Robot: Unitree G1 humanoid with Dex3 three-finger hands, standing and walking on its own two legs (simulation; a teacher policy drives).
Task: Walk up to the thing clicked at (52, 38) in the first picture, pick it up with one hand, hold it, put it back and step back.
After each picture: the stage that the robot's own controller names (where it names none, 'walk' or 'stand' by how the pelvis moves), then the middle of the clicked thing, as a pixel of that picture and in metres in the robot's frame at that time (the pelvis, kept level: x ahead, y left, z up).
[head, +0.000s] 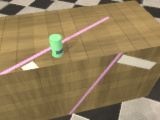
stand; (56, 45) +0.68 +0.18 -0.07
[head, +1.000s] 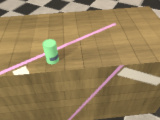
walk; (51, 52) +0.61 +0.22 -0.05
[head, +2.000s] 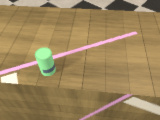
stand; (45, 62) +0.48 +0.20 -0.04
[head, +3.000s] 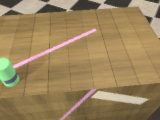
stand; (6, 72) +0.44 +0.34 -0.04
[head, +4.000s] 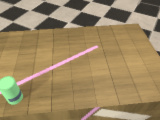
stand; (10, 90) +0.39 +0.33 -0.08
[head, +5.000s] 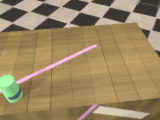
stand; (10, 89) +0.41 +0.34 -0.07
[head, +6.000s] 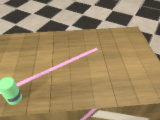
stand; (10, 91) +0.40 +0.34 -0.08
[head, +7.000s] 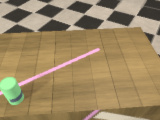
stand; (12, 91) +0.40 +0.33 -0.08
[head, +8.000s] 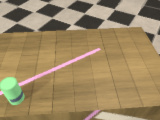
rise first; (12, 91) +0.40 +0.33 -0.08
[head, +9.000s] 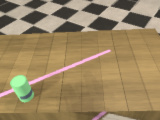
rise first; (22, 89) +0.41 +0.33 -0.07
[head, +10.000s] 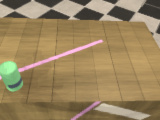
go down; (11, 76) +0.44 +0.30 -0.05
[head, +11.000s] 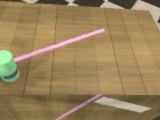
go down; (6, 66) +0.44 +0.30 -0.03
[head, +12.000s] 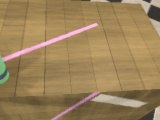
close in; out of the picture +0.42 +0.30 +0.00
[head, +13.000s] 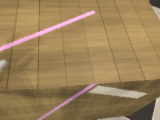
close; out of the picture +0.43 +0.31 +0.02
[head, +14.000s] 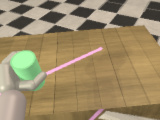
lift; (29, 71) +0.34 +0.18 +0.16
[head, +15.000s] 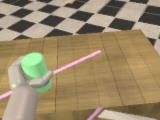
hold; (37, 73) +0.36 +0.17 +0.13
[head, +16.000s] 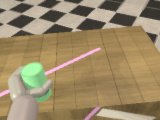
hold; (37, 82) +0.34 +0.17 +0.09
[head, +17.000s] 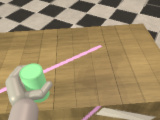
hold; (35, 83) +0.33 +0.18 +0.08
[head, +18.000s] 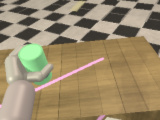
hold; (36, 65) +0.34 +0.16 +0.19
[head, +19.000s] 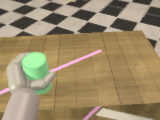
hold; (38, 74) +0.33 +0.16 +0.14
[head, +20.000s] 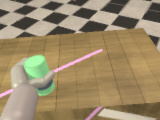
lower; (40, 75) +0.35 +0.17 +0.12
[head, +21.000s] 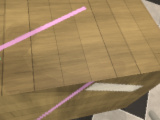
lower; out of the picture +0.47 +0.29 +0.03
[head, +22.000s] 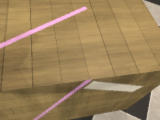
lower; out of the picture +0.44 +0.30 +0.02
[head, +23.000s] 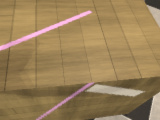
lower; out of the picture +0.42 +0.31 +0.02
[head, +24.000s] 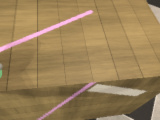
loosen; out of the picture +0.42 +0.30 +0.02
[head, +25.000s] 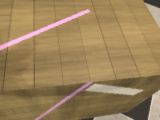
withdraw; out of the picture +0.41 +0.31 +0.02
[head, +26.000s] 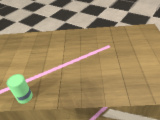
sink last; (20, 89) +0.40 +0.31 -0.02
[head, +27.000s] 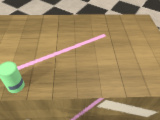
stand; (11, 77) +0.41 +0.30 -0.02
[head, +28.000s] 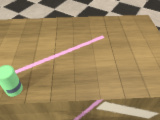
stand; (9, 81) +0.40 +0.31 -0.01
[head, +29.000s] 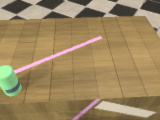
stand; (8, 81) +0.41 +0.31 -0.01
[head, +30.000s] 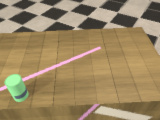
stand; (17, 88) +0.42 +0.32 -0.07
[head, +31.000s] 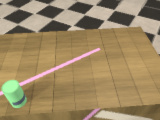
stand; (15, 94) +0.39 +0.32 -0.08
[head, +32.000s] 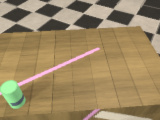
stand; (13, 94) +0.38 +0.32 -0.08
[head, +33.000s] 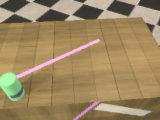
walk; (12, 87) +0.39 +0.32 -0.07
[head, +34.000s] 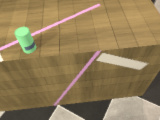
walk; (26, 40) +0.61 +0.32 -0.05
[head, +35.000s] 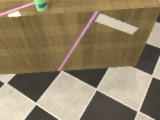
walk; (39, 0) +0.94 +0.31 -0.05
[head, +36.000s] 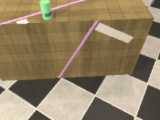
stand; (46, 9) +1.01 +0.29 -0.06
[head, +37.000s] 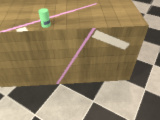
stand; (44, 18) +1.01 +0.31 -0.08
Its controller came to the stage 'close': yes
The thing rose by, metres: 0.29
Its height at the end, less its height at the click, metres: +0.00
